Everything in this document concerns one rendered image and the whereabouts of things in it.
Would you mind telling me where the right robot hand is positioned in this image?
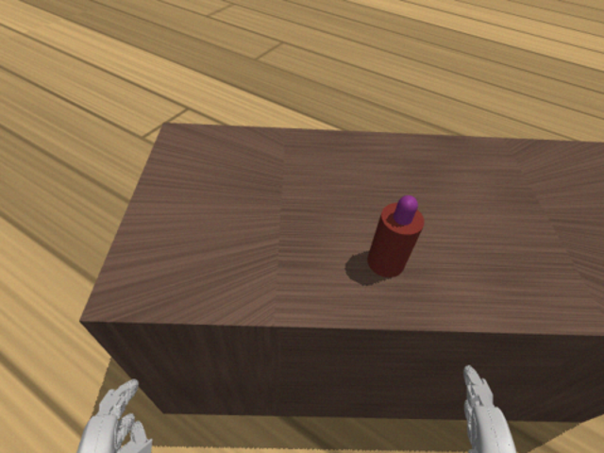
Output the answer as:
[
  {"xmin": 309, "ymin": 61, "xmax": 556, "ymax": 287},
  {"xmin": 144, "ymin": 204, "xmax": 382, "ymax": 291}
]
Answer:
[{"xmin": 463, "ymin": 365, "xmax": 516, "ymax": 453}]

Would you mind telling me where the bottle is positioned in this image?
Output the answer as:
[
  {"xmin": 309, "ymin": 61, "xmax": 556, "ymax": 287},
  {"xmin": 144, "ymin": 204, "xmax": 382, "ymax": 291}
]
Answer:
[{"xmin": 367, "ymin": 195, "xmax": 425, "ymax": 277}]

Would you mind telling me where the left robot hand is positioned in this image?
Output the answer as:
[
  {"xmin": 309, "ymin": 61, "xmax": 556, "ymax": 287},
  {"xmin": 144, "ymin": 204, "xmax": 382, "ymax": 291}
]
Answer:
[{"xmin": 76, "ymin": 379, "xmax": 152, "ymax": 453}]

